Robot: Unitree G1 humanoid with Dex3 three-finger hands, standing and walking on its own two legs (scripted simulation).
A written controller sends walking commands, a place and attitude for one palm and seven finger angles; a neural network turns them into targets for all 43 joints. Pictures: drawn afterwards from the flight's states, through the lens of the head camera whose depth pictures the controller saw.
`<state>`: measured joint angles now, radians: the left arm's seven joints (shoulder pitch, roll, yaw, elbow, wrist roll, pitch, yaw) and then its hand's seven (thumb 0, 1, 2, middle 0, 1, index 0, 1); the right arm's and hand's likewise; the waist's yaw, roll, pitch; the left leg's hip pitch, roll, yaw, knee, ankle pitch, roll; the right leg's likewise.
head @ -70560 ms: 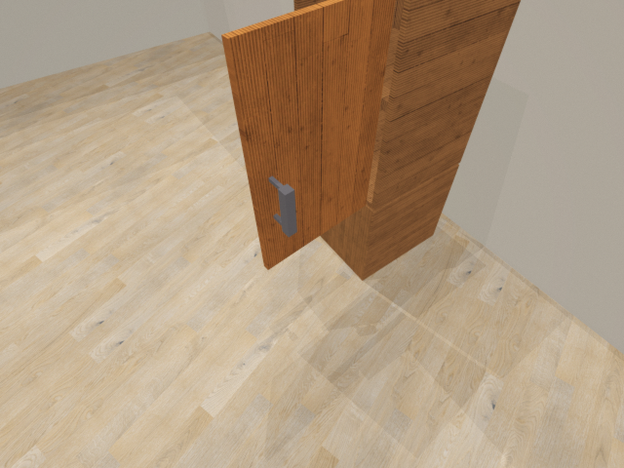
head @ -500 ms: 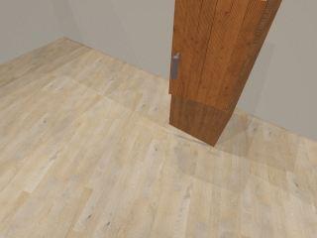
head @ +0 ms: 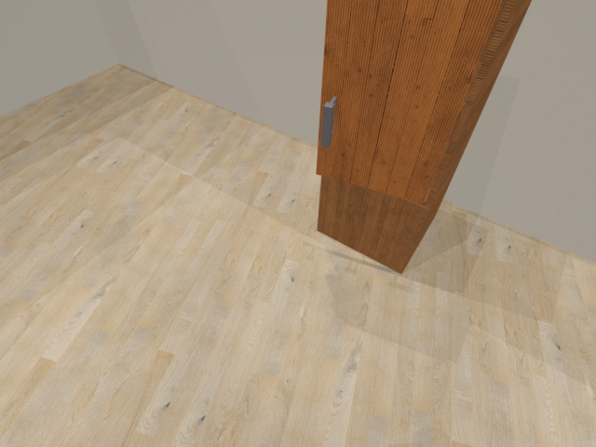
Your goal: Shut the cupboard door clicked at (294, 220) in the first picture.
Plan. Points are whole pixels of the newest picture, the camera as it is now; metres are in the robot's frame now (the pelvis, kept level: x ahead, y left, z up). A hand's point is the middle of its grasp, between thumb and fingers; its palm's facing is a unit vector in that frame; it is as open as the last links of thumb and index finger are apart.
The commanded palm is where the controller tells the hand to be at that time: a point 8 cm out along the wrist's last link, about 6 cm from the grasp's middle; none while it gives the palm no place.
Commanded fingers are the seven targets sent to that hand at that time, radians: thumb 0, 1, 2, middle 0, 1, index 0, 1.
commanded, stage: walk to a spot facing it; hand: left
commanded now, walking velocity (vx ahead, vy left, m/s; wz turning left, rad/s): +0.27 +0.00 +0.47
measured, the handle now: (330, 121) +0.97 -0.05 -0.12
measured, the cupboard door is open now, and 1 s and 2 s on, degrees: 12 12 12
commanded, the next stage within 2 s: turn to face it in 0.34 s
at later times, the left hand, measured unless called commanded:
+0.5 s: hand out of the picture +0.09 +0.22 -0.19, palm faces +0.19 -0.96 -0.18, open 7.4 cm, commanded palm none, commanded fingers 0.00 0.90 0.90 -0.20 -0.30 -0.20 -0.30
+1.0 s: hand (184, 385) +0.25 +0.22 -0.20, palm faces +0.04 -0.98 -0.19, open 7.4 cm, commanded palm none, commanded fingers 0.00 0.90 0.90 -0.20 -0.30 -0.20 -0.30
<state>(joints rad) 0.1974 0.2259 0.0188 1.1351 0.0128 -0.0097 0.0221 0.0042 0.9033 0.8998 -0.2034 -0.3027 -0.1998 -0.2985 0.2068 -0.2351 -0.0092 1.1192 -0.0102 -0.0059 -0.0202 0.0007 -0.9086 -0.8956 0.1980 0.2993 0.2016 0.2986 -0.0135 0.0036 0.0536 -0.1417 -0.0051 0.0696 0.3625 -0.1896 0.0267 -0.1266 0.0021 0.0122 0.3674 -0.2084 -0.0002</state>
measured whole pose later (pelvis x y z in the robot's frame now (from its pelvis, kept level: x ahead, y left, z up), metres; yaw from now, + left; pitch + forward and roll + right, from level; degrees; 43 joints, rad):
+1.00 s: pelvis +0.19 +0.03 -0.02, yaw -2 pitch +1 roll -1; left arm 0.20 0.18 0.09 0.97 0.02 0.06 0.01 0.01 0.90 0.90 -0.21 -0.30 -0.20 -0.30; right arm 0.12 -0.19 -0.04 0.90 -0.01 0.00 -0.04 0.00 -0.91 -0.90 0.20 0.30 0.20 0.30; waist 0.01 -0.02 0.09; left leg -0.31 0.05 0.03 0.61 -0.32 -0.02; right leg -0.41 0.08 0.07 0.60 -0.23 -0.02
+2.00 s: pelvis +0.33 -0.01 +0.00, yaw -18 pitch +0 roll +0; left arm 0.31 0.16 0.06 1.07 0.02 -0.04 0.01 0.00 0.92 0.90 -0.20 -0.30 -0.20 -0.30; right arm 0.31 -0.19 -0.04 1.06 -0.02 0.01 0.01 0.01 -0.91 -0.90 0.20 0.30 0.20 0.30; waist -0.02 0.01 0.04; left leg -0.45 0.08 0.09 0.86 -0.36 -0.02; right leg -0.07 0.00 -0.06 0.38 -0.31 -0.03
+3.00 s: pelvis +0.46 -0.01 +0.00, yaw -19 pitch +0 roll -1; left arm 0.20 0.23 0.06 1.05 0.02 0.06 0.02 0.00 0.91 0.90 -0.20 -0.30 -0.20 -0.30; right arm 0.18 -0.15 -0.02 1.01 -0.03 0.01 -0.04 0.00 -0.92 -0.90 0.20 0.30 0.20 0.30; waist 0.00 -0.03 0.08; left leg -0.24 0.02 0.07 0.45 -0.21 0.04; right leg -0.31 -0.01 0.01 0.79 -0.44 0.02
